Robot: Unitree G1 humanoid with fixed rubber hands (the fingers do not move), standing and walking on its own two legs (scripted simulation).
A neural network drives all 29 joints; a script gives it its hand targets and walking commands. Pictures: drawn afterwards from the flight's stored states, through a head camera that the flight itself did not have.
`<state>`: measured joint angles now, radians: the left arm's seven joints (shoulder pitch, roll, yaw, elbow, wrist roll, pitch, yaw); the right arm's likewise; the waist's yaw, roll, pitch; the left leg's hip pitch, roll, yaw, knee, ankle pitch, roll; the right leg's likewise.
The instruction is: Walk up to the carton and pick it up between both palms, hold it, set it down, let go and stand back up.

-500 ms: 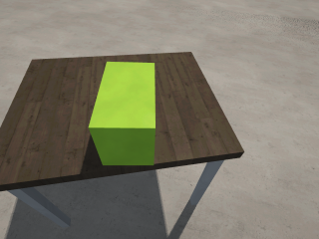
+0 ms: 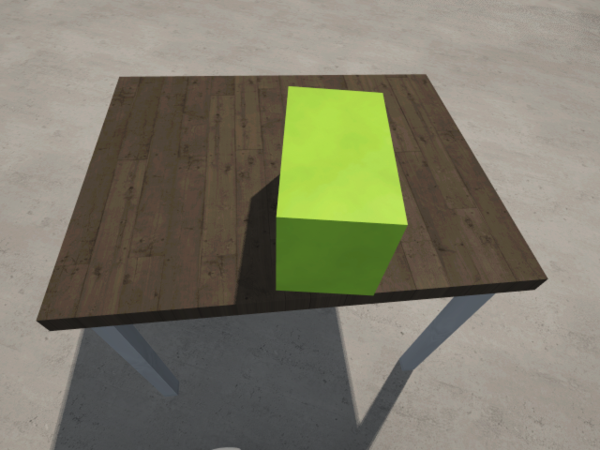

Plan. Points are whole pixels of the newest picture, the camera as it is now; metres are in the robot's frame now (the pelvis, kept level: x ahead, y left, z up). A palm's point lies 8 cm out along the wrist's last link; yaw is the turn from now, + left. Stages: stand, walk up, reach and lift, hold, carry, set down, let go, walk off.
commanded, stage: walk up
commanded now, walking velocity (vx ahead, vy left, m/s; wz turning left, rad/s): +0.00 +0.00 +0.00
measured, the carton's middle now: (330, 189) +0.51 -0.03 +0.02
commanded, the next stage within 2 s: none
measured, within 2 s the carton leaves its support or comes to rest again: neither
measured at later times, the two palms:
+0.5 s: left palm out of the picture -0.02 +0.26 -0.13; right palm out of the picture +0.00 -0.15 -0.13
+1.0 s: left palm out of the picture -0.03 +0.24 -0.13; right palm out of the picture -0.04 -0.15 -0.13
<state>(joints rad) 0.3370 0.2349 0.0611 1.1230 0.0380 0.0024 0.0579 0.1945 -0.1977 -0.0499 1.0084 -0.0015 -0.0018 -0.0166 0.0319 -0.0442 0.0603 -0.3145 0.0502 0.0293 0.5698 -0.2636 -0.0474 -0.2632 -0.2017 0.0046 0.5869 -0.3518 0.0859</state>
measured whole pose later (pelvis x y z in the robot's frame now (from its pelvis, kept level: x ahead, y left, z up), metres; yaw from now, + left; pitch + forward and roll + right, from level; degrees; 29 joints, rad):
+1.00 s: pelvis +0.02 +0.04 +0.02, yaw -1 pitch -1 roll +0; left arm 0.35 0.09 -0.02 1.21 0.01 -0.03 0.04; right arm 0.35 -0.10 0.01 1.19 -0.01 -0.02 -0.03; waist -0.01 0.00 0.02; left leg -0.14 0.00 0.07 0.36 -0.20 0.03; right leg -0.07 0.03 -0.04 0.33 -0.24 -0.04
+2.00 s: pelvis +0.01 -0.10 +0.02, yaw -1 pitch -1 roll +0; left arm 0.31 0.14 0.01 1.09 0.02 0.00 0.06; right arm 0.31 -0.16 -0.02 1.14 -0.02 0.03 -0.03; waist 0.04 0.01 0.04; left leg -0.25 -0.04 0.06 0.68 -0.40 0.01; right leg -0.21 -0.02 -0.06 0.45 -0.23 -0.02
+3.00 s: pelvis +0.01 -0.03 +0.02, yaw -2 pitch +1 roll -2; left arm 0.23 0.23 0.06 1.05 0.02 0.03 0.01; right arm 0.35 -0.19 -0.05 1.12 -0.03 0.01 -0.07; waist -0.03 -0.03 0.03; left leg -0.23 0.10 -0.01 0.41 -0.19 -0.04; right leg -0.38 -0.04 0.02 0.77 -0.35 0.04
